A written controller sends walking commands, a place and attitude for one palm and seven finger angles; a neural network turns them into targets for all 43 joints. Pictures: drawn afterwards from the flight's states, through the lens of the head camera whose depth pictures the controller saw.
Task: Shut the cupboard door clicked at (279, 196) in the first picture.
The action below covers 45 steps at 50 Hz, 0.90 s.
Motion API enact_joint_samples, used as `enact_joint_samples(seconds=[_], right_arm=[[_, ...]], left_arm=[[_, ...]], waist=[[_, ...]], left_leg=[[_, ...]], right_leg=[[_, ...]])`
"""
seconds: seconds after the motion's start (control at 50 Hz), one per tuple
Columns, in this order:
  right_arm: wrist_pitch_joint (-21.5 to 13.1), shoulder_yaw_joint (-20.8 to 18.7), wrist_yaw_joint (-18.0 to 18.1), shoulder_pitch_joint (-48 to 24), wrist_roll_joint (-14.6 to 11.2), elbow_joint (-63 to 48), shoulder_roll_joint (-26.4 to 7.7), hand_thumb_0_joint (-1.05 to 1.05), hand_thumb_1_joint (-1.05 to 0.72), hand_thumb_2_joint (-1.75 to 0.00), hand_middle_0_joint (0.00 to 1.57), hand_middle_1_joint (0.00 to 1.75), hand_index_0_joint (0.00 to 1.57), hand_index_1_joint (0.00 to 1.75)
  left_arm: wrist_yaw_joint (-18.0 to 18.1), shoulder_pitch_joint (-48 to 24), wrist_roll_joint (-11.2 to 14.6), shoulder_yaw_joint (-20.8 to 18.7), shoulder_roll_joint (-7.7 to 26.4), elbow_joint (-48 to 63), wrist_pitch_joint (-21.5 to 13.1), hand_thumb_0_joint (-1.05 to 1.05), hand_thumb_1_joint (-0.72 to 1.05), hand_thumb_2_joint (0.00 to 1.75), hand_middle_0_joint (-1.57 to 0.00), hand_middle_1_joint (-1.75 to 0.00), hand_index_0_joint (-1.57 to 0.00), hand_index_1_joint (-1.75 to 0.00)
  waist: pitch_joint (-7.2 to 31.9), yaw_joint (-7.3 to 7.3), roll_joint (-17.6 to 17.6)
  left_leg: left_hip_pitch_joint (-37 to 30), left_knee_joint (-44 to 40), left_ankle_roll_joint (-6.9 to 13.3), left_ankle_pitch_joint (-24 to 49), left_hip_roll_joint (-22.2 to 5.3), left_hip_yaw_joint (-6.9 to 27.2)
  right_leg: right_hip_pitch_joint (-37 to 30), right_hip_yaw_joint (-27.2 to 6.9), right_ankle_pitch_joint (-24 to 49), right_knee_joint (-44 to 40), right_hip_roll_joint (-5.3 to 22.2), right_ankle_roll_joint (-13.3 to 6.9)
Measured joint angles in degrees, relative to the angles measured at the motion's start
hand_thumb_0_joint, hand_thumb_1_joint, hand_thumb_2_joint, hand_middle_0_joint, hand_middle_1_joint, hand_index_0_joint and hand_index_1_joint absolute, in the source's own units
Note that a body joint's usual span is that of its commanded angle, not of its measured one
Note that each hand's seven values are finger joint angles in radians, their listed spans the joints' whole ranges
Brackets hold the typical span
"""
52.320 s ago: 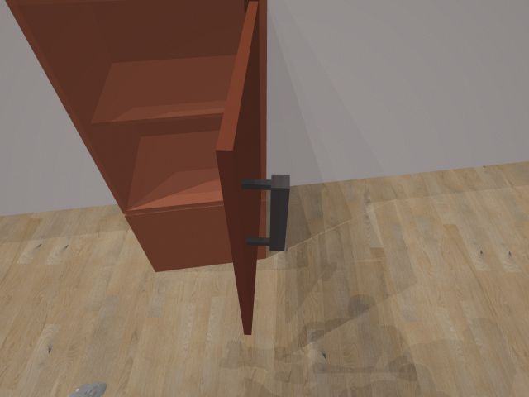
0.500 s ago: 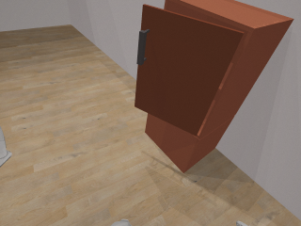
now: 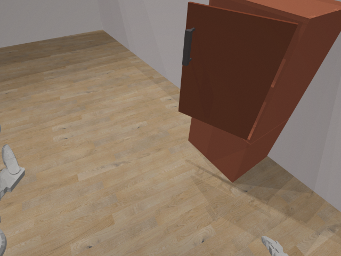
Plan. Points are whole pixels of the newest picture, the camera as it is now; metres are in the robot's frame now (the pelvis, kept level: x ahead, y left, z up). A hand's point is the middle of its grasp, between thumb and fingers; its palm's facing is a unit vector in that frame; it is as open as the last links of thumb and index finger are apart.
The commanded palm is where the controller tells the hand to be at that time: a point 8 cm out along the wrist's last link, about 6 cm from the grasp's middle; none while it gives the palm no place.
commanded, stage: stop stepping back and stand still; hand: left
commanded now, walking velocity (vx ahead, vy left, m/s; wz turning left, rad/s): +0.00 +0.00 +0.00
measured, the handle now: (189, 46) +0.97 +0.00 +0.09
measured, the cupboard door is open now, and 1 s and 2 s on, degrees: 22 22 22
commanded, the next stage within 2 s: let the arm hang, fingers relaxed in 0.34 s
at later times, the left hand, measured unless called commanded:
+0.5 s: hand (36, 190) +0.20 +0.29 +0.10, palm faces +0.37 -0.81 -0.46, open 7.4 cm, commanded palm none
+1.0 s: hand out of the picture -0.03 +0.23 -0.16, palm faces +0.02 -0.96 -0.26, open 7.3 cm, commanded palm none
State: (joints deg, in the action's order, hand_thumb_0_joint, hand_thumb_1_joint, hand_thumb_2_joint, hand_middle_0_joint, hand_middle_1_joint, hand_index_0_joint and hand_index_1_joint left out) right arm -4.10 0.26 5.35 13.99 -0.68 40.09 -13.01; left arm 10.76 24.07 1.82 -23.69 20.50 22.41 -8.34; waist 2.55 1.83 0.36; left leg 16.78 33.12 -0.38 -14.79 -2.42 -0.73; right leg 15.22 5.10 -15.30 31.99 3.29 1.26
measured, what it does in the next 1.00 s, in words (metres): stands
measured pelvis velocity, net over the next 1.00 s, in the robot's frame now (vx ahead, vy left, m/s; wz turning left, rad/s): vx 0.00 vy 0.01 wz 0.04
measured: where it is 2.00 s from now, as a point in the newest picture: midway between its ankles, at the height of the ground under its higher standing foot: outside the picture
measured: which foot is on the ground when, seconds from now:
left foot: down 0.00-1.00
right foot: down 0.00-1.00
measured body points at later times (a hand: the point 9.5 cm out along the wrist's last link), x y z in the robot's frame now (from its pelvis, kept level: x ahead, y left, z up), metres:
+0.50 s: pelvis +0.00 +0.02 +0.00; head +0.00 +0.01 +0.45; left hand +0.18 +0.33 +0.13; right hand +0.17 -0.22 -0.10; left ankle +0.03 +0.13 -0.73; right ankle +0.02 -0.12 -0.73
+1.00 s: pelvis +0.00 +0.01 +0.01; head +0.03 +0.02 +0.46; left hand -0.03 +0.28 -0.14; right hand +0.01 -0.25 -0.14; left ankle +0.03 +0.13 -0.73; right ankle +0.02 -0.12 -0.73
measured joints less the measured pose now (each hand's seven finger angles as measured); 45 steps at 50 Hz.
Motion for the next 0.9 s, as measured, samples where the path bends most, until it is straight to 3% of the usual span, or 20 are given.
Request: enact_joint_samples(seconds=[0.08, 0.16, 0.26, 0.36, 0.44, 0.48, 0.52, 0.58, 0.66, 0.76, 0.9], right_arm=[[-1.77, 0.55, -0.25, 0.06, -0.04, -2.58, 2.05, 0.01, -0.9, -0.9, 0.2, 0.3, 0.2, 0.3], [-3.36, 1.22, -1.08, 1.06, 0.3, -4.05, 3.9, 0.01, -0.9, -0.9, 0.2, 0.3, 0.2, 0.3], [-3.2, 1.69, -1.78, 1.51, 0.27, -3.32, 4.41, 0.01, -0.9, -0.9, 0.2, 0.3, 0.2, 0.3], [-2.57, 1.4, -1.78, 0.96, 0.25, -1.51, 3.3, 0.01, -0.9, -0.9, 0.2, 0.3, 0.2, 0.3], [-2.32, 0.9, -1.34, -0.09, 0.21, -1.0, 2.45, 0.01, -0.9, -0.9, 0.2, 0.3, 0.2, 0.3], [-3.65, -0.07, -3.6, -1.53, 0.48, 1.39, 0.49, 0.01, -0.9, -0.9, 0.2, 0.3, 0.2, 0.3], [-1.97, -0.75, -5.21, -4.0, 0.79, 3.8, -2.23, 0.01, -0.9, -0.9, 0.2, 0.3, 0.2, 0.3], [0.9, -1.16, -6.0, -7.31, 1.15, 5.74, -4.87, 0.01, -0.9, -0.9, 0.2, 0.3, 0.2, 0.3], [2.86, -1.32, -5.91, -7.9, 1.46, 6.83, -5.56, 0.01, -0.9, -0.9, 0.2, 0.3, 0.2, 0.3], [4.66, -0.88, -5.49, -4.25, 1.72, 11.52, -4.8, 0.01, -0.9, -0.9, 0.2, 0.3, 0.2, 0.29], [5.65, -0.79, -4.86, 0.72, 1.43, 18.86, -2.23, 0.01, -0.9, -0.9, 0.2, 0.3, 0.2, 0.29]], left_arm=[[-1.01, 3.98, -0.33, 0.58, 0.63, 2.74, 0.67, 0.01, 0.89, 0.9, -0.21, -0.3, -0.2, -0.3], [-1.7, 6.27, -1.07, 0.1, 3.2, 6.55, -1.93, 0.02, 0.89, 0.9, -0.21, -0.3, -0.2, -0.3], [-1.73, 8.1, -1.0, -2.01, 4.46, 5.89, -4.55, 0.01, 0.88, 0.9, -0.22, -0.3, -0.21, -0.3], [-1.35, 6.57, -0.68, -0.93, 1.55, 2.4, -3.79, 0.01, 0.89, 0.9, -0.21, -0.3, -0.21, -0.3], [-1.3, 4.88, -0.76, 1.0, -0.64, 1.5, -2.74, 0.01, 0.89, 0.9, -0.21, -0.3, -0.21, -0.3], [-3.99, 1.05, -2.36, 4.83, 0.15, -6.1, -2.65, 0.01, 0.89, 0.9, -0.21, -0.3, -0.2, -0.3], [-7.2, -4.13, -3.27, 10.57, 0.62, -19.08, 1.57, 0.0, 0.89, 0.9, -0.2, -0.3, -0.2, -0.3], [-10.22, -9.6, -3.88, 18.0, -0.44, -39.5, 7.4, 0.0, 0.9, 0.9, -0.2, -0.3, -0.19, -0.3], [-11.51, -11.89, -3.78, 23.77, -4.26, -59.1, 10.9, 0.01, 0.9, 0.9, -0.2, -0.3, -0.2, -0.3], [-11.56, -10.57, -3.33, 25.66, -8.95, -72.93, 11.29, 0.01, 0.91, 0.89, -0.21, -0.3, -0.2, -0.3], [-11.25, -7.92, -2.99, 23.54, -6.38, -82.98, 9.82, 0.0, 0.94, 0.89, -0.21, -0.3, -0.2, -0.3]], waist=[[-1.24, -2.33, 1.93], [-2.11, -3.46, 2.47], [-1.84, -2.62, 0.85], [-1.41, -1.07, -0.75], [-1.62, -0.77, -0.65], [-1.12, -0.63, -1.57], [-0.97, -0.47, -2.95], [-1.73, -1.83, -3.81], [-3.91, -3.92, -1.66], [-5.69, -3.6, 1.17], [-6.36, -1.78, 1.14]], left_leg=[[-0.8, -3.08, 0.58, 1.77, 1.55, -0.78], [-0.18, -4.24, 0.84, 3.18, 2.12, 0.51], [0.45, -3.79, 0.71, 2.89, 1.71, 1.19], [0.7, -3.08, 0.66, 2.16, 1.36, 1.28], [0.27, -3.36, 0.76, 1.93, 1.6, 1.23], [2.04, -1.66, 0.9, 1.52, 2.08, 1.75], [3.49, 0.34, 1.19, 0.82, 2.72, 1.65], [4.42, 1.96, 1.58, 0.21, 3.38, 1.05], [3.63, 1.27, 1.51, 0.67, 3.7, 0.38], [1.84, -1.87, 1.06, 2.17, 2.99, 0.91], [-0.57, -5.5, 0.51, 3.53, 2.06, 1.77]], right_leg=[[0.09, -4.05, -1.98, -0.46, -1.07, 0.35], [-0.61, -5.62, 1.29, -3.3, -2.45, -0.01], [-1.22, -5.23, 2.93, -5.25, -3.02, -0.02], [-1.55, -5.15, 2.76, -5.81, -3.37, -0.02], [-1.84, -5.18, 2.35, -5.76, -3.12, 0.08], [-0.26, -4.59, 1.55, -3.82, -2.67, 0.15], [1.56, -4.67, 0.21, -0.88, -2.03, 0.41], [3.3, -5.28, -1.13, 2.23, -1.34, 0.71], [3.46, -5.98, -1.39, 3.19, -1.0, 0.59], [1.25, -5.45, 0.49, -0.71, -1.72, 0.18], [-2.23, -4.56, 2.85, -6.4, -2.68, -0.42]])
